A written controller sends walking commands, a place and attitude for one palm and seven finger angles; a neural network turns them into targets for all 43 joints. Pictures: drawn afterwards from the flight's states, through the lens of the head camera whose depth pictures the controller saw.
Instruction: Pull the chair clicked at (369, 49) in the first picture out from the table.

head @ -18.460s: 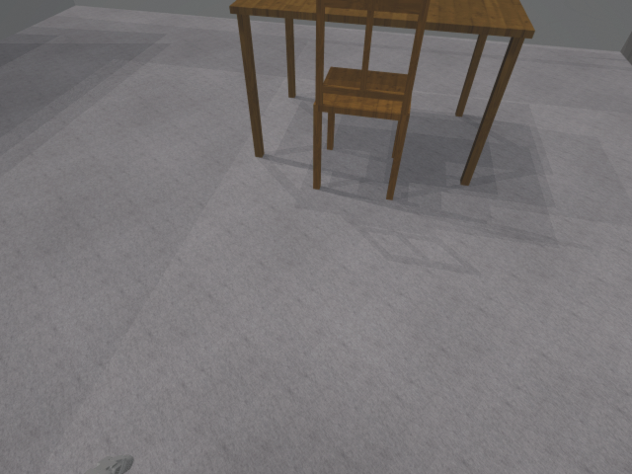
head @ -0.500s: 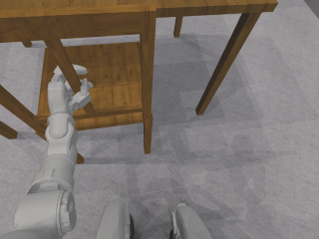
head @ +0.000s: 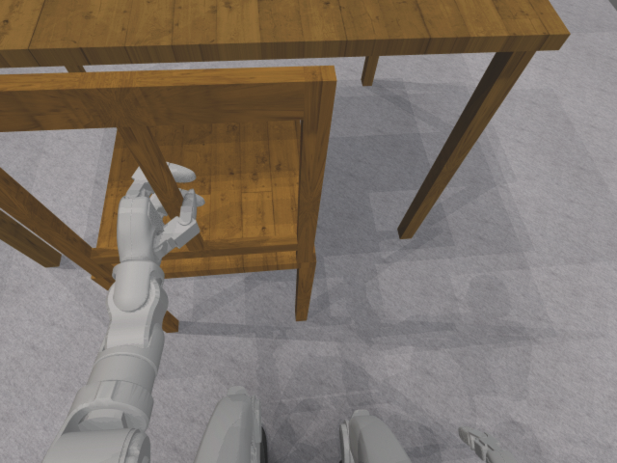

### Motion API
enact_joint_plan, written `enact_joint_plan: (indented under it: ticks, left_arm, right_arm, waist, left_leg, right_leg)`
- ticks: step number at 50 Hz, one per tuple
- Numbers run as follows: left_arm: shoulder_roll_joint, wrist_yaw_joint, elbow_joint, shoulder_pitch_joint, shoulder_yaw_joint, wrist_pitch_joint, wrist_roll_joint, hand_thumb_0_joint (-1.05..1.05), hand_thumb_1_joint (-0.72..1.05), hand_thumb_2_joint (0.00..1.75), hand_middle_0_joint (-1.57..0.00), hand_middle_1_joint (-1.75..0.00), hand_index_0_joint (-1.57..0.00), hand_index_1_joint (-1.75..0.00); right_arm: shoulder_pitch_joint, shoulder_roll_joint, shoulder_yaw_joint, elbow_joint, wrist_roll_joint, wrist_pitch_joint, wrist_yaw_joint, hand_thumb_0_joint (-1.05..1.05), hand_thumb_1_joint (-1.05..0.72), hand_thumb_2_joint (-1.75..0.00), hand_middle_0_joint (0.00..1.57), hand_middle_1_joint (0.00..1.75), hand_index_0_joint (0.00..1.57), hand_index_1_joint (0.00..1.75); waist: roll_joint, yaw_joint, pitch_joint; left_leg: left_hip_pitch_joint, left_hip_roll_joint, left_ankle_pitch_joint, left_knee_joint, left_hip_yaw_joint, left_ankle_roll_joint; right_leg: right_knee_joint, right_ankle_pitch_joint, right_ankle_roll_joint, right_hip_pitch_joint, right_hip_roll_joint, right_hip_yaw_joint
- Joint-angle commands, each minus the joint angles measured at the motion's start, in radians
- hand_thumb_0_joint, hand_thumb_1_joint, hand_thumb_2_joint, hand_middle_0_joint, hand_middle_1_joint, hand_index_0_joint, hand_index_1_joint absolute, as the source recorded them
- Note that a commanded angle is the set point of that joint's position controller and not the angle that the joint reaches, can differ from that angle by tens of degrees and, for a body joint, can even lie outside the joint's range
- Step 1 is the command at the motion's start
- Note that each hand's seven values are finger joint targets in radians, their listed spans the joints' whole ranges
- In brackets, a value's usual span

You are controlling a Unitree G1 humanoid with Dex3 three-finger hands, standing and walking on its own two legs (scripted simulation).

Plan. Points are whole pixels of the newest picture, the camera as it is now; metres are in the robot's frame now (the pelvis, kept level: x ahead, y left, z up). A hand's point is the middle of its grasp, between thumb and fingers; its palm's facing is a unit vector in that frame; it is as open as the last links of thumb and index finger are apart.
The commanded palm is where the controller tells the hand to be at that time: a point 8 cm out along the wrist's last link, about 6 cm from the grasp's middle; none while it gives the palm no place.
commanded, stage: step backward, pulling the chair out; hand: left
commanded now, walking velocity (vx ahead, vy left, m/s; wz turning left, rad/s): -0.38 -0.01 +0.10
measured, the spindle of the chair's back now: (171, 199) +0.44 +0.18 +0.03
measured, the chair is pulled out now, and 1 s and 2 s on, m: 0.04 0.19 0.22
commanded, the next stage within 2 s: none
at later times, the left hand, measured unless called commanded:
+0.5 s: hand (192, 239) +0.38 +0.14 +0.04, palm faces -0.02 -0.99 -0.13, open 5.2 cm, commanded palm +0.35 +0.19 +0.04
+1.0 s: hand (202, 332) +0.27 +0.12 +0.04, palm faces -0.01 -0.99 -0.14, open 5.2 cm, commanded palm +0.28 +0.17 +0.04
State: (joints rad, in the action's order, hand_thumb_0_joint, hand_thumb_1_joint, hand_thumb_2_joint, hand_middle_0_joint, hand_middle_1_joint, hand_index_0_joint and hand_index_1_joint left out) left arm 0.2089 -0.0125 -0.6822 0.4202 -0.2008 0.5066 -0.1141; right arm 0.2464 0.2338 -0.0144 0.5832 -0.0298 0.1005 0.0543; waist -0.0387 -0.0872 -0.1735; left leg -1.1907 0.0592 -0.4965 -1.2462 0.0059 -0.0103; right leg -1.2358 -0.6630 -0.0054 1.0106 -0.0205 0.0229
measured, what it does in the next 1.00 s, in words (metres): rises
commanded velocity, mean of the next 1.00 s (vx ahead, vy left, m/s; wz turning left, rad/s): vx -0.38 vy -0.03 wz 0.11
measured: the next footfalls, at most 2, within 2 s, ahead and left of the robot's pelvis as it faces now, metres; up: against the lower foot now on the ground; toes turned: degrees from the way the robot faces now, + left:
left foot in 1.94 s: -0.14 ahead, +0.13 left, +0.00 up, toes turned +4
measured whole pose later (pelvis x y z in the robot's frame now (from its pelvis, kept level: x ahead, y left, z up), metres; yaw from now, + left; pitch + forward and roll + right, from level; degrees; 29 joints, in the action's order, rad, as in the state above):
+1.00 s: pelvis -0.08 +0.00 +0.10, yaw +1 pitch +2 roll -2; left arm 0.12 0.09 -1.10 0.47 0.00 0.26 -0.08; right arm 0.24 0.29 -0.01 0.75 0.05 -0.02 -0.13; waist -0.08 -0.06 0.11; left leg -0.49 0.05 -0.10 -0.56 0.02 -0.02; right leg -0.57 -0.25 -0.01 0.35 -0.02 0.03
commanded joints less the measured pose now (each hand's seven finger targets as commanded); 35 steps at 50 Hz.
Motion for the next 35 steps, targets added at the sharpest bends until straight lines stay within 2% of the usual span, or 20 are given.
enact_joint_plan:
  ticks: [1, 2, 4, 5, 6, 7, 8, 9, 11, 12, 13, 15, 17, 18, 21, 25, 27, 30, 32, 35]
  left_arm:
    - [0.415, 0.064, 0.462, 0.499, -0.056, -0.041, 0.1, 0.0, 0.9, 0.9, -0.5, -1.45, -0.5, -1.45]
    - [0.357, 0.091, 0.494, 0.512, -0.035, -0.11, 0.094, 0.0, 0.9, 0.9, -0.5, -1.45, -0.5, -1.45]
    - [0.251, 0.109, 0.362, 0.31, 0.025, -0.21, 0.089, 0.0, 0.9, 0.9, -0.5, -1.45, -0.5, -1.45]
    - [0.203, 0.108, 0.262, 0.233, 0.068, -0.263, 0.095, 0.0, 0.9, 0.9, -0.5, -1.45, -0.5, -1.45]
    - [0.162, 0.109, 0.169, 0.196, 0.1, -0.299, 0.091, 0.0, 0.9, 0.9, -0.5, -1.45, -0.5, -1.45]
    - [0.139, 0.111, 0.103, 0.22, 0.126, -0.317, 0.092, 0.0, 0.9, 0.9, -0.5, -1.45, -0.5, -1.45]
    - [0.152, 0.118, 0.068, 0.25, 0.12, -0.325, 0.094, 0.0, 0.9, 0.9, -0.5, -1.45, -0.5, -1.45]
    - [0.157, 0.12, 0.017, 0.287, 0.122, -0.328, 0.094, 0.0, 0.9, 0.9, -0.5, -1.45, -0.5, -1.45]
    - [0.176, 0.122, -0.068, 0.359, 0.115, -0.311, 0.096, 0.0, 0.9, 0.9, -0.5, -1.45, -0.5, -1.45]
    - [0.192, 0.123, -0.083, 0.398, 0.103, -0.294, 0.098, 0.0, 0.9, 0.9, -0.5, -1.45, -0.5, -1.45]
    - [0.175, 0.121, -0.125, 0.406, 0.116, -0.284, 0.099, 0.0, 0.9, 0.9, -0.5, -1.45, -0.5, -1.45]
    - [0.152, 0.112, -0.169, 0.419, 0.134, -0.266, 0.096, 0.0, 0.9, 0.9, -0.5, -1.45, -0.5, -1.45]
    - [0.152, 0.104, -0.19, 0.419, 0.134, -0.253, 0.098, 0.0, 0.9, 0.9, -0.5, -1.45, -0.5, -1.45]
    - [0.129, 0.099, -0.195, 0.408, 0.148, -0.249, 0.095, 0.0, 0.9, 0.9, -0.5, -1.45, -0.5, -1.45]
    - [0.112, 0.088, -0.188, 0.375, 0.158, -0.242, 0.089, 0.0, 0.9, 0.9, -0.5, -1.45, -0.5, -1.45]
    - [0.106, 0.076, -0.12, 0.316, 0.156, -0.233, 0.09, 0.0, 0.9, 0.9, -0.5, -1.45, -0.5, -1.45]
    - [0.136, 0.075, -0.099, 0.288, 0.131, -0.236, 0.088, 0.0, 0.9, 0.9, -0.5, -1.45, -0.5, -1.45]
    - [0.124, 0.076, -0.075, 0.309, 0.147, -0.234, 0.087, 0.0, 0.9, 0.9, -0.5, -1.45, -0.5, -1.45]
    - [0.17, 0.083, -0.083, 0.323, 0.121, -0.235, 0.088, 0.0, 0.9, 0.9, -0.5, -1.45, -0.5, -1.45]
    - [0.153, 0.09, -0.109, 0.368, 0.149, -0.231, 0.081, 0.0, 0.9, 0.9, -0.5, -1.45, -0.5, -1.45]
  right_arm:
    - [0.139, 0.139, -0.044, -0.156, 0.064, 0.033, -0.051, 0.0, -0.9, -0.9, 0.2, 0.3, 0.2, 0.3]
    - [0.149, 0.118, -0.039, -0.188, 0.072, 0.038, -0.081, 0.0, -0.9, -0.9, 0.2, 0.3, 0.2, 0.3]
    - [0.126, 0.114, -0.025, -0.177, 0.077, 0.042, -0.105, 0.0, -0.9, -0.9, 0.2, 0.3, 0.2, 0.3]
    - [0.113, 0.12, -0.024, -0.167, 0.081, 0.054, -0.115, 0.0, -0.9, -0.9, 0.2, 0.3, 0.2, 0.3]
    - [0.106, 0.124, -0.02, -0.153, 0.081, 0.063, -0.123, 0.0, -0.9, -0.9, 0.2, 0.3, 0.2, 0.3]
    - [0.111, 0.13, -0.017, -0.138, 0.077, 0.065, -0.129, 0.0, -0.9, -0.9, 0.2, 0.3, 0.2, 0.3]
    - [0.111, 0.134, -0.017, -0.12, 0.076, 0.065, -0.133, 0.0, -0.9, -0.9, 0.2, 0.3, 0.2, 0.3]
    - [0.113, 0.141, -0.015, -0.109, 0.074, 0.064, -0.136, 0.0, -0.9, -0.9, 0.2, 0.3, 0.2, 0.3]
    - [0.115, 0.149, -0.014, -0.084, 0.07, 0.06, -0.143, 0.0, -0.9, -0.9, 0.2, 0.3, 0.2, 0.3]
    - [0.113, 0.155, -0.019, -0.073, 0.067, 0.055, -0.148, 0.0, -0.9, -0.9, 0.2, 0.3, 0.2, 0.3]
    - [0.115, 0.151, -0.018, -0.059, 0.064, 0.051, -0.149, 0.0, -0.9, -0.9, 0.2, 0.3, 0.2, 0.3]
    - [0.115, 0.149, -0.024, -0.037, 0.059, 0.041, -0.148, 0.0, -0.9, -0.9, 0.2, 0.3, 0.2, 0.3]
    - [0.109, 0.154, -0.034, -0.026, 0.056, 0.029, -0.15, 0.0, -0.9, -0.9, 0.2, 0.3, 0.2, 0.3]
    - [0.103, 0.145, -0.031, -0.022, 0.055, 0.022, -0.148, 0.0, -0.9, -0.9, 0.2, 0.3, 0.2, 0.3]
    - [0.086, 0.142, -0.033, -0.022, 0.052, 0.003, -0.148, 0.0, -0.9, -0.9, 0.2, 0.3, 0.2, 0.3]
    - [0.073, 0.141, -0.036, -0.032, 0.051, -0.014, -0.146, 0.0, -0.9, -0.9, 0.2, 0.3, 0.2, 0.3]
    - [0.065, 0.15, -0.041, -0.039, 0.051, -0.019, -0.148, 0.0, -0.9, -0.9, 0.2, 0.3, 0.2, 0.3]
    - [0.051, 0.14, -0.038, -0.04, 0.058, -0.027, -0.151, 0.0, -0.9, -0.9, 0.2, 0.3, 0.2, 0.3]
    - [0.051, 0.153, -0.043, -0.031, 0.059, -0.035, -0.159, 0.0, -0.9, -0.9, 0.2, 0.3, 0.2, 0.3]
    - [0.04, 0.145, -0.035, -0.011, 0.067, -0.055, -0.164, 0.0, -0.9, -0.9, 0.2, 0.3, 0.2, 0.3]
  waist:
    - [-0.172, 0.033, -0.763]
    - [-0.209, 0.011, -0.714]
    - [-0.129, 0.007, -0.585]
    - [-0.052, 0.002, -0.478]
    - [-0.014, 0.0, -0.401]
    - [0.013, -0.004, -0.377]
    - [0.015, -0.006, -0.348]
    - [0.051, -0.007, -0.318]
    - [0.016, -0.005, -0.29]
    - [-0.04, 0.001, -0.287]
    - [-0.104, 0.005, -0.269]
    - [-0.165, 0.011, -0.261]
    - [-0.199, 0.017, -0.259]
    - [-0.213, 0.016, -0.26]
    - [-0.194, 0.02, -0.261]
    - [-0.161, 0.021, -0.309]
    - [-0.123, 0.026, -0.325]
    - [-0.101, 0.018, -0.307]
    - [-0.086, 0.021, -0.292]
    - [-0.096, 0.018, -0.244]
  left_leg:
    - [0.898, -0.02, 0.524, 0.258, -0.004, -0.025]
    - [0.953, -0.035, 0.58, 0.284, -0.006, -0.033]
    - [0.888, -0.03, 0.638, 0.309, -0.014, -0.04]
    - [0.847, -0.009, 0.597, 0.353, -0.033, -0.034]
    - [0.809, 0.0, 0.607, 0.373, -0.039, -0.042]
    - [0.809, 0.004, 0.645, 0.396, -0.043, -0.043]
    - [0.816, 0.016, 0.686, 0.412, -0.038, -0.046]
    - [0.809, 0.022, 0.7, 0.431, -0.036, -0.045]
    - [0.839, 0.038, 0.741, 0.478, -0.045, -0.04]
    - [0.889, 0.046, 0.796, 0.495, -0.05, -0.04]
    - [0.934, 0.056, 0.844, 0.515, -0.068, -0.04]
    - [1.004, 0.08, 0.9, 0.541, -0.102, -0.047]
    - [1.05, 0.096, 0.938, 0.569, -0.135, -0.052]
    - [1.072, 0.101, 0.948, 0.578, -0.141, -0.053]
    - [1.078, 0.115, 0.914, 0.611, -0.155, -0.055]
    - [1.145, 0.126, 0.996, 0.616, -0.149, -0.055]
    - [1.134, 0.133, 0.972, 0.625, -0.152, -0.055]
    - [1.088, 0.128, 0.839, 0.642, -0.124, -0.051]
    - [1.044, 0.122, 0.747, 0.661, -0.117, -0.047]
    - [1.001, 0.109, 0.596, 0.689, -0.106, -0.041]
  right_leg:
    - [0.313, 0.735, 0.036, -0.458, 0.029, -0.058]
    - [0.368, 0.837, 0.032, -0.468, 0.018, -0.047]
    - [0.385, 0.938, 0.018, -0.482, 0.031, -0.042]
    - [0.401, 0.836, 0.011, -0.473, 0.031, -0.013]
    - [0.432, 0.83, 0.002, -0.482, 0.036, -0.017]
    - [0.457, 0.858, -0.005, -0.5, 0.043, -0.017]
    - [0.483, 0.909, -0.019, -0.526, 0.053, -0.029]
    - [0.516, 0.944, -0.031, -0.563, 0.06, -0.031]
    - [0.548, 0.941, -0.032, -0.594, 0.073, -0.03]
    - [0.552, 0.91, -0.027, -0.582, 0.073, -0.027]
    - [0.553, 0.842, -0.022, -0.555, 0.067, -0.021]
    - [0.567, 0.722, -0.018, -0.517, 0.052, -0.015]
    - [0.575, 0.621, -0.011, -0.508, 0.038, -0.013]
    - [0.582, 0.592, -0.01, -0.501, 0.034, -0.012]
    - [0.602, 0.551, -0.009, -0.52, 0.026, -0.008]
    - [0.625, 0.592, -0.009, -0.558, 0.021, -0.006]
    - [0.637, 0.602, -0.01, -0.597, 0.017, -0.005]
    - [0.677, 0.637, -0.011, -0.636, 0.029, -0.016]
    - [0.69, 0.645, -0.011, -0.665, 0.038, -0.024]
    - [0.712, 0.581, -0.012, -0.668, 0.053, -0.038]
